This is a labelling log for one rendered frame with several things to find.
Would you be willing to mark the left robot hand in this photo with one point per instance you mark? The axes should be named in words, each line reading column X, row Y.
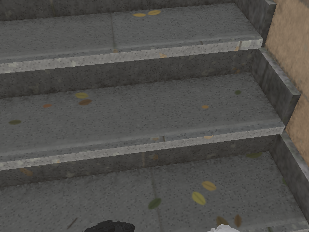
column 111, row 226

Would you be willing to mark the robot right shin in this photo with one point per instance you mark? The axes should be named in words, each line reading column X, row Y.
column 223, row 225

